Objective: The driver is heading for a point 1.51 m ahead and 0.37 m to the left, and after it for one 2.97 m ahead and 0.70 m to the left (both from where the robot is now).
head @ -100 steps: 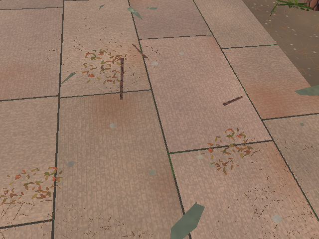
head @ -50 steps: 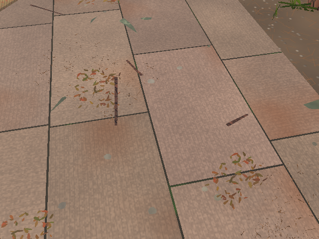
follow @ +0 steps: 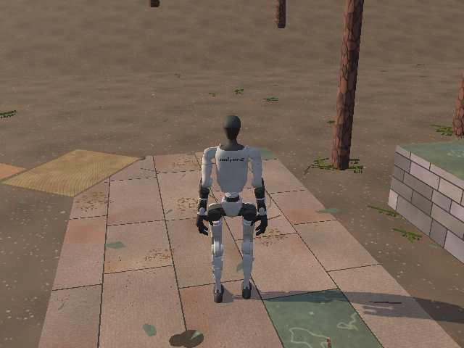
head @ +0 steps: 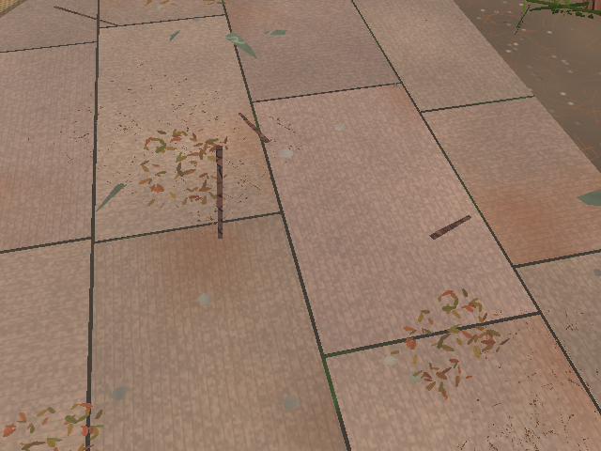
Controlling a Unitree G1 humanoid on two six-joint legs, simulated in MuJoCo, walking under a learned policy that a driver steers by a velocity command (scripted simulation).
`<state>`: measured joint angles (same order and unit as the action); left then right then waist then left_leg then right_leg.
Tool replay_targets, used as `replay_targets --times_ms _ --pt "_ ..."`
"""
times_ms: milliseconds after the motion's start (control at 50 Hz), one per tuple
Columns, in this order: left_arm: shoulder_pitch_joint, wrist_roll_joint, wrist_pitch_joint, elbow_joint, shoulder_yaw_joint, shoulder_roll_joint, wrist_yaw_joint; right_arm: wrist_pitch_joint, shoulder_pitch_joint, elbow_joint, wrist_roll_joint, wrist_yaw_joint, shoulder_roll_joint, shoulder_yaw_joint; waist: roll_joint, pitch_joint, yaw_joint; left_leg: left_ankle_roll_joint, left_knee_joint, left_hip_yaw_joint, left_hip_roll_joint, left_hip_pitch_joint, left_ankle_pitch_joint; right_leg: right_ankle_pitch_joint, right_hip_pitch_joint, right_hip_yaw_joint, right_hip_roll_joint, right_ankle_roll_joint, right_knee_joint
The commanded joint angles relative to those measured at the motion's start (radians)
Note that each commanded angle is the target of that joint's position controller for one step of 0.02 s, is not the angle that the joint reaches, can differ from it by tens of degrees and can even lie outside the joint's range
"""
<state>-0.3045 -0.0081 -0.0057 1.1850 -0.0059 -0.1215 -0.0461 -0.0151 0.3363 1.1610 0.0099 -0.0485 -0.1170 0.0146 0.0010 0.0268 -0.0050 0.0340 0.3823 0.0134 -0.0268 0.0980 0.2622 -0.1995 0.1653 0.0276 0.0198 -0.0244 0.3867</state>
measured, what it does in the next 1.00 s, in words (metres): walks ahead: right foot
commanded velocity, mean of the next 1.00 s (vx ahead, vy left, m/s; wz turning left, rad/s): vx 0.28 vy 0.00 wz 0.10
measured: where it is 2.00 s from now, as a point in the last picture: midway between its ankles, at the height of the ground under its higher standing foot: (268, 325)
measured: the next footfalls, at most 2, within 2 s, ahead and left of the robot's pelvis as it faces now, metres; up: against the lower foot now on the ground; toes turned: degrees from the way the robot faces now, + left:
right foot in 0.54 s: +0.13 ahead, -0.12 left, +0.00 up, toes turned -4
left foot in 1.02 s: +0.46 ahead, +0.02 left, +0.00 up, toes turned +13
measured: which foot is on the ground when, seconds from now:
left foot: down 0.00-0.54, up 0.56-1.00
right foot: down 0.00-0.30, up 0.32-0.52, down 0.54-1.00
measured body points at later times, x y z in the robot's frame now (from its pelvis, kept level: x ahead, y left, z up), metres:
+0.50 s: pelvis +0.06 -0.02 -0.01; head +0.06 -0.04 +0.44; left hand +0.08 +0.21 -0.15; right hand -0.06 -0.24 -0.17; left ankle -0.04 +0.10 -0.74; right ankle +0.07 -0.11 -0.73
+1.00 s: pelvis +0.30 -0.04 -0.03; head +0.35 -0.04 +0.42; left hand +0.17 +0.16 -0.17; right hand +0.50 -0.23 -0.16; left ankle +0.43 +0.02 -0.74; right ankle +0.10 -0.12 -0.73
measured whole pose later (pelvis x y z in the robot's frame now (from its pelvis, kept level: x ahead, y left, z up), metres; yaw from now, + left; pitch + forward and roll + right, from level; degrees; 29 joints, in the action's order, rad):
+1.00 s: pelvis +0.30 -0.04 -0.03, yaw +8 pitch +1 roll +0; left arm -0.50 -0.02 -0.11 1.12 0.02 -0.13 -0.04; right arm -0.05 0.03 0.91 0.03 0.03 -0.17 -0.04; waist 0.01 0.07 -0.02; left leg 0.18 0.58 0.17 -0.06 0.50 0.12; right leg -0.48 -0.16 0.21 0.02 -0.04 0.39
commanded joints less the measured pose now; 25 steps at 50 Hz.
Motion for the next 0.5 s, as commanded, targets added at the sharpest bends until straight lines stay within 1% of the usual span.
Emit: replay_targets --times_ms 20,200,220,240,260,280,300,320,340,360,380,400,420,460,480,500 --pt "-0.077 0.000 -0.003 -0.002 0.008 -0.065 -0.002 -0.003 0.089 -0.002 0.000 -0.002 -0.065 -0.009 0.004 0.065 0.000 0.023 -0.078 -0.100 0.114 0.085 -0.138 0.121 -0.012 -0.105 -0.107 -0.021 -0.054" --pt "-0.086 0.000 -0.003 0.000 0.007 -0.061 -0.002 -0.005 0.099 -0.003 0.000 -0.002 -0.060 -0.008 0.004 0.067 0.000 0.024 -0.078 -0.100 0.114 0.082 -0.149 0.126 -0.011 -0.103 -0.108 -0.019 -0.050" --pt "-0.093 -0.001 -0.002 0.002 0.006 -0.056 -0.002 -0.005 0.109 0.000 0.001 -0.001 -0.057 -0.008 0.005 0.047 0.002 0.027 -0.089 -0.099 0.107 0.075 -0.074 0.063 -0.018 -0.098 -0.099 -0.021 -0.054" --pt "-0.090 -0.002 0.000 -0.001 0.009 -0.063 -0.001 -0.003 0.113 -0.001 0.003 -0.001 -0.068 -0.013 0.011 0.056 0.004 0.035 -0.093 -0.101 0.095 0.083 0.027 -0.024 -0.004 -0.088 -0.081 -0.025 -0.041" --pt "-0.086 -0.003 0.002 -0.009 0.015 -0.072 0.001 0.001 0.120 -0.004 0.003 0.000 -0.090 -0.023 0.028 0.067 0.008 0.053 -0.093 -0.112 0.086 0.096 0.179 -0.148 0.025 -0.065 -0.051 -0.035 0.000" --pt "-0.080 -0.007 0.005 -0.020 0.020 -0.075 0.005 0.007 0.127 -0.009 0.005 0.003 -0.109 -0.033 0.059 0.094 0.015 0.079 -0.107 -0.150 0.098 0.115 0.345 -0.274 0.081 -0.042 -0.023 -0.045 0.052" --pt "-0.058 -0.014 0.005 -0.037 0.021 -0.069 0.012 0.011 0.154 -0.011 0.005 0.005 -0.123 -0.042 0.085 0.140 0.032 0.110 -0.144 -0.217 0.136 0.118 0.481 -0.342 0.174 -0.023 -0.002 -0.048 0.114" --pt "-0.026 -0.022 0.001 -0.061 0.018 -0.048 0.019 0.012 0.199 -0.005 0.003 0.006 -0.139 -0.050 0.124 0.177 0.054 0.149 -0.204 -0.316 0.205 0.099 0.585 -0.335 0.262 0.013 0.018 -0.046 0.205" --pt "0.003 -0.033 -0.007 -0.086 0.014 -0.030 0.026 0.011 0.219 0.000 0.004 0.006 -0.154 -0.059 0.155 0.212 0.064 0.191 -0.250 -0.405 0.282 0.091 0.618 -0.274 0.321 0.050 0.003 -0.044 0.290" --pt "0.038 -0.036 -0.018 -0.111 0.017 -0.039 0.032 0.006 0.223 -0.002 0.008 0.007 -0.151 -0.063 0.144 0.231 0.070 0.219 -0.276 -0.453 0.325 0.096 0.580 -0.241 0.361 0.039 -0.029 -0.046 0.356" --pt "0.061 -0.032 -0.028 -0.133 0.024 -0.057 0.037 -0.002 0.221 -0.007 0.016 0.010 -0.155 -0.067 0.125 0.226 0.069 0.232 -0.284 -0.464 0.339 0.067 0.512 -0.258 0.408 0.021 -0.046 -0.048 0.407" --pt "0.067 -0.030 -0.039 -0.150 0.029 -0.068 0.044 -0.011 0.213 -0.013 0.021 0.012 -0.164 -0.071 0.112 0.214 0.060 0.237 -0.273 -0.454 0.345 0.033 0.443 -0.263 0.438 0.006 -0.064 -0.050 0.423" --pt "0.072 -0.024 -0.050 -0.163 0.034 -0.075 0.050 -0.020 0.196 -0.020 0.021 0.014 -0.163 -0.073 0.100 0.200 0.048 0.225 -0.259 -0.416 0.333 0.015 0.372 -0.255 0.433 0.001 -0.074 -0.050 0.395" --pt "0.061 -0.011 -0.064 -0.177 0.041 -0.073 0.059 -0.034 0.159 -0.035 0.013 0.016 -0.163 -0.076 0.098 0.167 0.022 0.193 -0.224 -0.319 0.285 0.040 0.247 -0.206 0.320 0.026 -0.056 -0.049 0.293" --pt "0.018 -0.006 -0.067 -0.170 0.044 -0.064 0.061 -0.038 0.131 -0.044 0.007 0.017 -0.167 -0.078 0.096 0.152 -0.009 0.176 -0.192 -0.265 0.257 0.099 0.210 -0.145 0.202 0.052 -0.036 -0.051 0.214" --pt "-0.070 -0.002 -0.068 -0.141 0.048 -0.052 0.061 -0.040 0.096 -0.053 0.000 0.019 -0.168 -0.078 0.081 0.134 -0.055 0.156 -0.134 -0.204 0.217 0.201 0.182 -0.079 0.025 0.088 0.002 -0.050 0.129"
Over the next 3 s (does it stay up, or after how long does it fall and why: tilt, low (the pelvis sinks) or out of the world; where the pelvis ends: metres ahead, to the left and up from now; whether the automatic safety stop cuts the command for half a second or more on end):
stays up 1.30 0.35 0.00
